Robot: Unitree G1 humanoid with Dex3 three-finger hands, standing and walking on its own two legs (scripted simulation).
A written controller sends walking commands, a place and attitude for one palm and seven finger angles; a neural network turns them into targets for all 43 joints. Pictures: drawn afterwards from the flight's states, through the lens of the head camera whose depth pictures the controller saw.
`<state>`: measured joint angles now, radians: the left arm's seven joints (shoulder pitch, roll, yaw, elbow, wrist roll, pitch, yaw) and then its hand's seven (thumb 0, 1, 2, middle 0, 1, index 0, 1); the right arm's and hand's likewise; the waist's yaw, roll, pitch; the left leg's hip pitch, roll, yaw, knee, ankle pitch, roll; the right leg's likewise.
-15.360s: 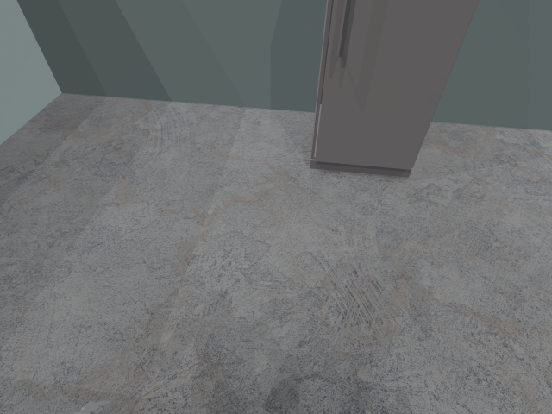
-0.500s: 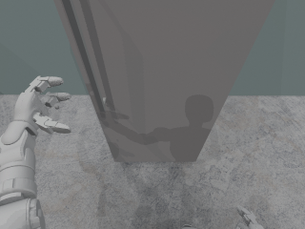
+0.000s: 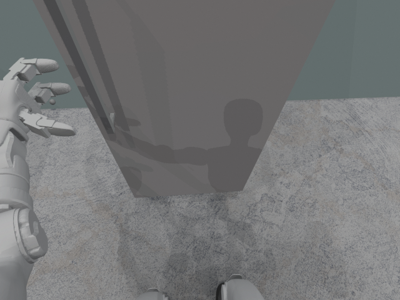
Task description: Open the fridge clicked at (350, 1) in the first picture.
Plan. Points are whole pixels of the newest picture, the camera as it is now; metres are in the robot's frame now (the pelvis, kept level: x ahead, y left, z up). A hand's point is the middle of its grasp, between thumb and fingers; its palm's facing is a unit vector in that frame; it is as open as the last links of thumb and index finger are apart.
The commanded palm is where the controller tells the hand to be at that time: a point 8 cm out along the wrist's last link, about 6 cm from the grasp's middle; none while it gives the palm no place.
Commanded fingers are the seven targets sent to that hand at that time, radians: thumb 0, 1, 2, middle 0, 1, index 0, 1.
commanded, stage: move the hooked fingers beside the handle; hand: left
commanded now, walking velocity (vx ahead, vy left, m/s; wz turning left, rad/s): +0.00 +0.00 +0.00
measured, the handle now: (77, 44) +0.53 +0.21 +0.18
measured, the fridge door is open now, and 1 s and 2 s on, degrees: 0 0 0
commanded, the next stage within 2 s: feel for the door with the fingertips in 0.96 s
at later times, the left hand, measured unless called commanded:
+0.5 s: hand (57, 100) +0.47 +0.26 +0.11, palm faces +0.02 -1.00 +0.03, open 13.9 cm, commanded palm +0.45 +0.32 +0.11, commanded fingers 0.00 -0.50 0.30 -0.30 -1.20 -0.30 -1.20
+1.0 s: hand (55, 98) +0.48 +0.27 +0.11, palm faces +0.03 -1.00 +0.02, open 13.9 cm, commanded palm +0.45 +0.32 +0.11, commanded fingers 0.00 -0.50 0.30 -0.30 -1.20 -0.30 -1.20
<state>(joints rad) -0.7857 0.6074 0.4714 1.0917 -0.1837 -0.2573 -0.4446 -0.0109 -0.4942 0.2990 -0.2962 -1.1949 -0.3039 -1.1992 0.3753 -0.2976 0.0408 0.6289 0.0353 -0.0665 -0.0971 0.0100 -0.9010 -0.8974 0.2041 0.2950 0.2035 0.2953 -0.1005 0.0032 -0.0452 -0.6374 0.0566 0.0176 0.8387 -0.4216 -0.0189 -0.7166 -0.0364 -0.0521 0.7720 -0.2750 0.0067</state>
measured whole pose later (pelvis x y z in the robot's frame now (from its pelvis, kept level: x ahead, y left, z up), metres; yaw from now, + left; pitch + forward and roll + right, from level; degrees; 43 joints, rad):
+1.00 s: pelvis +0.01 +0.01 +0.00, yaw +0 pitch +16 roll -2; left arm -0.80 0.59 0.47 1.07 -0.18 -0.28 -0.43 -0.01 -0.50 0.30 -0.30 -1.19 -0.30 -1.20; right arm 0.39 -0.28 0.04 0.60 0.02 0.01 -0.07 0.01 -0.90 -0.90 0.20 0.30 0.20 0.30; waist -0.10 0.00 -0.07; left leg -0.69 0.06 0.01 0.88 -0.46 -0.01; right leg -0.76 -0.03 -0.05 0.79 -0.30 0.02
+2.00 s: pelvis +0.00 +0.00 -0.01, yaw +0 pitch +16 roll -2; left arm -0.91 0.61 0.43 1.18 -0.13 -0.28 -0.37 -0.01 -0.49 0.30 -0.35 -1.23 -0.37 -1.24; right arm 0.41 -0.30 0.04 0.62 0.02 0.00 -0.07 0.01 -0.90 -0.90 0.20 0.29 0.20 0.30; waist -0.14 0.00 -0.06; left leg -0.73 0.06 0.00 0.89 -0.43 -0.01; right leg -0.79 -0.03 -0.06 0.79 -0.28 0.01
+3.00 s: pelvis +0.02 +0.00 +0.00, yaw +0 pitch +14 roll -1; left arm -0.78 0.44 0.38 1.04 -0.14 -0.28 -0.24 -0.01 -0.49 0.30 -0.30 -1.19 -0.31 -1.21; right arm 0.38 -0.27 0.02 0.61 0.01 0.01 -0.05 0.01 -0.90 -0.90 0.20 0.29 0.20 0.30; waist -0.10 0.02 -0.08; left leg -0.64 0.06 0.02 0.83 -0.44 -0.02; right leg -0.72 -0.03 -0.05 0.77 -0.30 0.01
